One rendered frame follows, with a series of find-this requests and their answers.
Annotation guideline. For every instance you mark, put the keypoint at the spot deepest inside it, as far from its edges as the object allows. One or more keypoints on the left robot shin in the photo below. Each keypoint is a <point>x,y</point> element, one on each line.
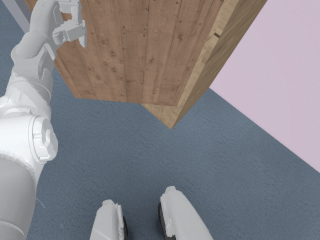
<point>121,232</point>

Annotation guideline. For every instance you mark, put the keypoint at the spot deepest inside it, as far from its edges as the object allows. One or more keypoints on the handle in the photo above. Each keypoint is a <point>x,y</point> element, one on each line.
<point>21,13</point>

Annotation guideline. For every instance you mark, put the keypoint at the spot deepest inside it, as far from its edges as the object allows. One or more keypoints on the left robot forearm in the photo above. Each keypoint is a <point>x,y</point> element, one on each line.
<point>29,89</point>

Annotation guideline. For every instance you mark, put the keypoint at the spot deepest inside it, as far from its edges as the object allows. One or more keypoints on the robot left hand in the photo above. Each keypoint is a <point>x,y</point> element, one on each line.
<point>46,19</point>

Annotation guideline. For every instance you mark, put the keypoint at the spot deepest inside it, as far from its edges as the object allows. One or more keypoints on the cupboard door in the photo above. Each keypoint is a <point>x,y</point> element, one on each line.
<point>137,51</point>

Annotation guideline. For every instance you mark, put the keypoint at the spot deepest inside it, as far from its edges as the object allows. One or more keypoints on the right robot foot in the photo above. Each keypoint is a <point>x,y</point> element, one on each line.
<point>162,222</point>

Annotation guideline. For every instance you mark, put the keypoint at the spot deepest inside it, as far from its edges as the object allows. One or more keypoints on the robot left upper arm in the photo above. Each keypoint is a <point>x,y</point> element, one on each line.
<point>26,143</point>

